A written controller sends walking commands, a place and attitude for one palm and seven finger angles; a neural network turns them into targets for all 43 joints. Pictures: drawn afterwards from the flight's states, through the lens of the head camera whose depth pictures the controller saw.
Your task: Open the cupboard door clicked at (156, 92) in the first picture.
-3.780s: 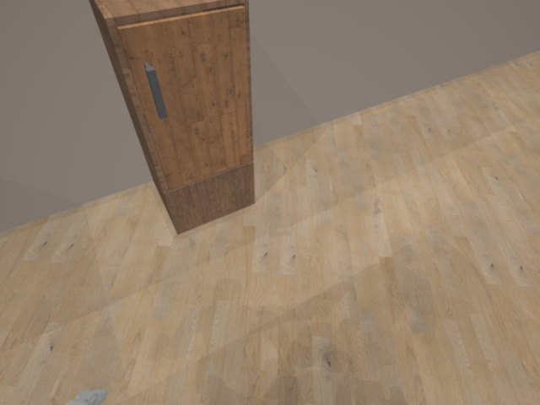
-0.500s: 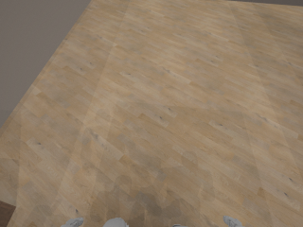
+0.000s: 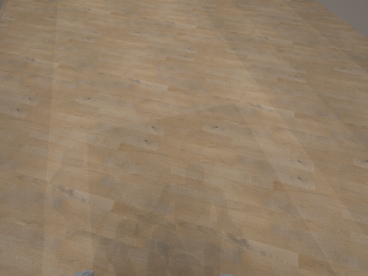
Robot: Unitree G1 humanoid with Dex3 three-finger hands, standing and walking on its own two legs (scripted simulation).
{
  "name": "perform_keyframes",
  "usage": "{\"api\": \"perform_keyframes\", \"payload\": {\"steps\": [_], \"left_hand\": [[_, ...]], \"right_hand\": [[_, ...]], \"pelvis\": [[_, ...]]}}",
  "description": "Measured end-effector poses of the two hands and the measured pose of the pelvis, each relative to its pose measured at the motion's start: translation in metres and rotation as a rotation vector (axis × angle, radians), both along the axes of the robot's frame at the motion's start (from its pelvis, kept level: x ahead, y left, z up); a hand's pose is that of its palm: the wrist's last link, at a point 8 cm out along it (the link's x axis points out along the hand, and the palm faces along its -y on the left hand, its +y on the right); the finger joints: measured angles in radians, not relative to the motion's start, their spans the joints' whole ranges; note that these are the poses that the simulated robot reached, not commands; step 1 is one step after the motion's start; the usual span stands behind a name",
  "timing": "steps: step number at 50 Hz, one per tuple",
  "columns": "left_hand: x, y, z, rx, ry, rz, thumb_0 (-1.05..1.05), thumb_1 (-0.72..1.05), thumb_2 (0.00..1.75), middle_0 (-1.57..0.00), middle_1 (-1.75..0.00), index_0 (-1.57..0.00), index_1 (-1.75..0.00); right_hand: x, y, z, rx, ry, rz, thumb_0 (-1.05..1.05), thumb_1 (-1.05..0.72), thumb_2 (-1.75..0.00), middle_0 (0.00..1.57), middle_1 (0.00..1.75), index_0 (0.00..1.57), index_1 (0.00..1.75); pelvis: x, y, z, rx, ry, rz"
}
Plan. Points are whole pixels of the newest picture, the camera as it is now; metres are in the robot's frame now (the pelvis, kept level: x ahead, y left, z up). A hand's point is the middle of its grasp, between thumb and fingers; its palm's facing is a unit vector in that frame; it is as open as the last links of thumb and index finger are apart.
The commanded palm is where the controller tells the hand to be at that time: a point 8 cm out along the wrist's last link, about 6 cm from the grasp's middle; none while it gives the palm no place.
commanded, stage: walk to a spot facing it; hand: left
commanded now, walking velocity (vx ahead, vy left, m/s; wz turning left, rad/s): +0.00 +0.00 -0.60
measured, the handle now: out of the picture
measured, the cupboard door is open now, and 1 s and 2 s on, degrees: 0 0 0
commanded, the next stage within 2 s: turn to face it in 0.76 s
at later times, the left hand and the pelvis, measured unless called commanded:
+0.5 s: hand (109, 263) +0.16 +0.20 -0.18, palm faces -0.21 -0.96 -0.21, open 7.4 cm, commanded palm none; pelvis +0.05 +0.01 -0.01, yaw -17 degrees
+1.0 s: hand (178, 195) +0.34 +0.03 -0.15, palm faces -0.52 -0.81 -0.25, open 7.4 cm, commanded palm none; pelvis +0.13 -0.06 -0.01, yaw -32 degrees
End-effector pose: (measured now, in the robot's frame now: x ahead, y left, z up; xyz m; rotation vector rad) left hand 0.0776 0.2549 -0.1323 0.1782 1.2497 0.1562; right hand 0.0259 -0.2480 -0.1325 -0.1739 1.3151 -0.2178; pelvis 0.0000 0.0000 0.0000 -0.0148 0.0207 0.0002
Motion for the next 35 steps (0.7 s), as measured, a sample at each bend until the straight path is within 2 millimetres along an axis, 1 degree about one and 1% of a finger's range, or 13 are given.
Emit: {"api": "perform_keyframes", "payload": {"steps": [3, 5, 7, 11, 15, 17, 20, 22, 24, 26, 29, 32, 35], "left_hand": [[0.035, -0.018, 0.001, 0.034, -0.085, -0.07, 0.01, 0.91, 0.9, -0.19, -0.3, -0.2, -0.3], [0.048, -0.028, 0.008, 0.044, -0.121, -0.094, 0.01, 0.91, 0.9, -0.19, -0.3, -0.2, -0.3], [0.057, -0.035, 0.014, 0.049, -0.133, -0.116, 0.01, 0.91, 0.9, -0.2, -0.3, -0.2, -0.3], [0.068, -0.045, 0.021, 0.042, -0.128, -0.163, 0.01, 0.91, 0.9, -0.2, -0.3, -0.2, -0.3], [0.073, -0.046, 0.021, 0.021, -0.119, -0.196, 0.01, 0.91, 0.9, -0.2, -0.3, -0.2, -0.3], [0.074, -0.043, 0.019, 0.011, -0.106, -0.205, 0.01, 0.91, 0.9, -0.2, -0.3, -0.2, -0.3], [0.076, -0.032, 0.011, -0.003, -0.074, -0.212, 0.01, 0.9, 0.9, -0.2, -0.3, -0.2, -0.3], [0.08, -0.022, 0.001, -0.01, -0.046, -0.215, 0.01, 0.9, 0.9, -0.2, -0.3, -0.2, -0.3], [0.087, -0.013, -0.011, -0.013, -0.014, -0.225, 0.01, 0.9, 0.9, -0.2, -0.3, -0.2, -0.3], [0.096, -0.009, -0.013, -0.013, 0.023, -0.252, 0.01, 0.91, 0.9, -0.2, -0.3, -0.2, -0.3], [0.116, -0.011, -0.009, -0.021, 0.047, -0.295, 0.01, 0.91, 0.9, -0.2, -0.3, -0.2, -0.3], [0.141, -0.022, -0.004, -0.027, 0.046, -0.336, 0.01, 0.91, 0.9, -0.19, -0.3, -0.2, -0.3], [0.169, -0.041, -0.002, -0.031, 0.038, -0.388, 0.01, 0.91, 0.9, -0.19, -0.3, -0.2, -0.3]], "right_hand": [[-0.022, -0.021, -0.018, 0.011, 0.043, -0.057, 0.0, -0.91, -0.9, 0.2, 0.3, 0.2, 0.3], [-0.029, -0.029, -0.02, 0.005, 0.067, -0.083, 0.0, -0.91, -0.9, 0.2, 0.3, 0.2, 0.3], [-0.028, -0.034, -0.017, 0.001, 0.06, -0.103, 0.01, -0.91, -0.9, 0.2, 0.3, 0.2, 0.3], [-0.015, -0.037, -0.007, 0.004, -0.009, -0.124, 0.01, -0.91, -0.9, 0.2, 0.3, 0.2, 0.3], [0.004, -0.034, 0.003, 0.002, -0.078, -0.133, 0.01, -0.91, -0.9, 0.2, 0.3, 0.2, 0.3], [0.016, -0.031, 0.008, -0.003, -0.11, -0.136, 0.0, -0.91, -0.9, 0.2, 0.3, 0.2, 0.3], [0.034, -0.025, 0.015, -0.022, -0.158, -0.141, 0.0, -0.91, -0.9, 0.2, 0.3, 0.2, 0.3], [0.045, -0.019, 0.018, -0.045, -0.192, -0.148, 0.0, -0.91, -0.9, 0.2, 0.3, 0.2, 0.3], [0.05, -0.014, 0.018, -0.074, -0.219, -0.16, 0.0, -0.91, -0.9, 0.2, 0.3, 0.2, 0.3], [0.046, -0.008, 0.021, -0.081, -0.211, -0.185, 0.0, -0.91, -0.9, 0.2, 0.3, 0.2, 0.3], [0.031, 0.003, 0.025, -0.075, -0.16, -0.24, 0.0, -0.91, -0.9, 0.2, 0.3, 0.2, 0.3], [0.014, 0.012, 0.025, -0.057, -0.091, -0.301, 0.0, -0.91, -0.9, 0.2, 0.3, 0.2, 0.3], [-0.006, 0.019, 0.02, -0.03, -0.025, -0.371, 0.0, -0.91, -0.9, 0.2, 0.3, 0.21, 0.3]], "pelvis": [[0.002, -0.013, -0.012, 0.009, -0.001, -0.03], [0.002, -0.017, -0.01, 0.01, -0.007, -0.048], [0.003, -0.02, -0.006, 0.017, -0.011, -0.075], [0.007, -0.022, 0.002, 0.025, -0.012, -0.119], [0.014, -0.019, 0.006, 0.026, -0.01, -0.162], [0.02, -0.015, 0.006, 0.023, -0.009, -0.185], [0.032, -0.006, 0.005, 0.019, -0.007, -0.219], [0.042, 0.001, 0.001, 0.012, -0.006, -0.245], [0.051, 0.008, -0.006, 0.005, -0.003, -0.275], [0.059, 0.01, -0.004, 0.005, -0.008, -0.314], [0.071, 0.009, 0.003, -0.004, -0.009, -0.354], [0.082, 0.006, 0.009, -0.012, -0.006, -0.391], [0.092, 0.0, 0.01, -0.016, -0.003, -0.429]]}}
